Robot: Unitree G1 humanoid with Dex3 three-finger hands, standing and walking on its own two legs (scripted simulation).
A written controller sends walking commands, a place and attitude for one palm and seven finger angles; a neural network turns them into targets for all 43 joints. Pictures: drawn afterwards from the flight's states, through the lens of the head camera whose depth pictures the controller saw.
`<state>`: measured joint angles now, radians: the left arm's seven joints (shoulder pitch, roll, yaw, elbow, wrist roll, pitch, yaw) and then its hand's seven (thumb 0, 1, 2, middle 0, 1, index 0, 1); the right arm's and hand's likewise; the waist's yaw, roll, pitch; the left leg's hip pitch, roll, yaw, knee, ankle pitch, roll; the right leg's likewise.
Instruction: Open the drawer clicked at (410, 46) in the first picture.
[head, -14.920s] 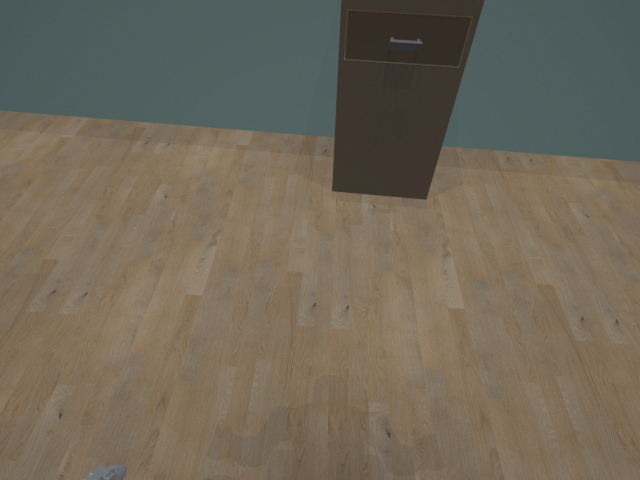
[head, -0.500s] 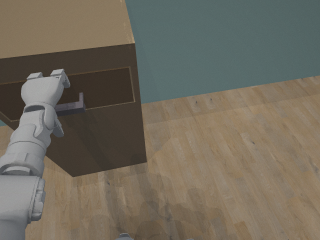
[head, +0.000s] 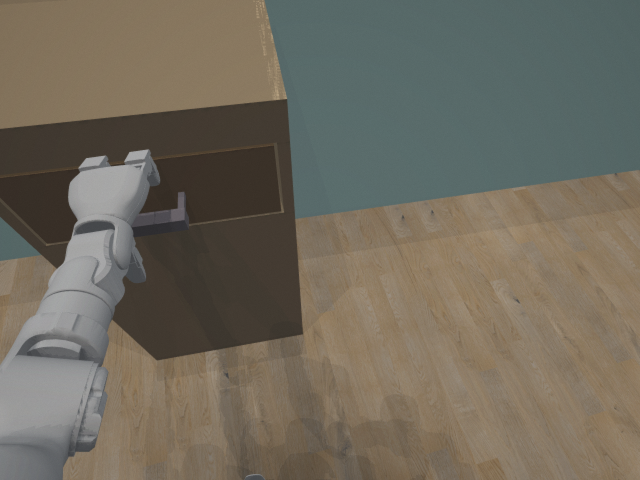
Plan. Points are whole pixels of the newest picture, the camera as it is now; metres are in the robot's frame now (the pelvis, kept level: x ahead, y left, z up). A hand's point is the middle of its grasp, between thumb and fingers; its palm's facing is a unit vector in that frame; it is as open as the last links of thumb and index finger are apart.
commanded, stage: move the hooked fingers above the handle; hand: left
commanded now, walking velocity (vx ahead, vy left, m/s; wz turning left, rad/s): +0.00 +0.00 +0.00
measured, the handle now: (152, 212) +0.51 +0.26 -0.02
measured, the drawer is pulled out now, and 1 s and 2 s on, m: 0.00 0.00 0.00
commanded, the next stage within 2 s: lower the fingers behind the handle in 0.02 s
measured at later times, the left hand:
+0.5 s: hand (135, 230) +0.45 +0.26 +0.01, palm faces -0.06 -0.04 -1.00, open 13.8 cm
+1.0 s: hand (149, 242) +0.46 +0.25 -0.02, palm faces -0.06 -0.03 -1.00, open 13.8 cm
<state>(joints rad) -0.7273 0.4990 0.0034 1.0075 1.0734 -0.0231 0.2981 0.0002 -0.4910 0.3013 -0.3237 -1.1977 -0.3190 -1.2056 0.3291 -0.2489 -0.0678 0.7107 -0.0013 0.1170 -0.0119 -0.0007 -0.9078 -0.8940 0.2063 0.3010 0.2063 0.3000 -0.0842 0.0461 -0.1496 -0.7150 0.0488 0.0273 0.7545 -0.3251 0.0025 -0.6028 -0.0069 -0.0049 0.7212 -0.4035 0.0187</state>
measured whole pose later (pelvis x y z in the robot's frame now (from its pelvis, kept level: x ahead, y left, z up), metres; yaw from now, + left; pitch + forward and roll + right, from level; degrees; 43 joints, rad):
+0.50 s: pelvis +0.00 -0.01 -0.01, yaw +0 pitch +19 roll -1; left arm -0.69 0.54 0.05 1.01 1.09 -0.10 0.32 0.00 -0.49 0.30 -0.32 -1.20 -0.32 -1.21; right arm 0.36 -0.26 -0.08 0.74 -0.01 0.11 -0.02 0.00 -0.91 -0.89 0.21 0.30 0.21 0.30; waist -0.09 0.04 -0.16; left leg -0.78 0.06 0.01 0.80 -0.35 -0.01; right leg -0.67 0.01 -0.02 0.77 -0.43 0.00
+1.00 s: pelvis +0.00 +0.00 -0.02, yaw -1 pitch +21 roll -2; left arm -0.73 0.49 0.04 1.09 1.11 -0.04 0.39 0.00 -0.49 0.30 -0.32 -1.20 -0.32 -1.21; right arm 0.33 -0.24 -0.07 0.74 -0.03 0.11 0.00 0.00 -0.91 -0.89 0.21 0.30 0.21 0.30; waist -0.11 0.05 -0.17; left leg -0.89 0.06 0.02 0.89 -0.38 0.00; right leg -0.78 0.00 -0.01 0.86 -0.45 0.02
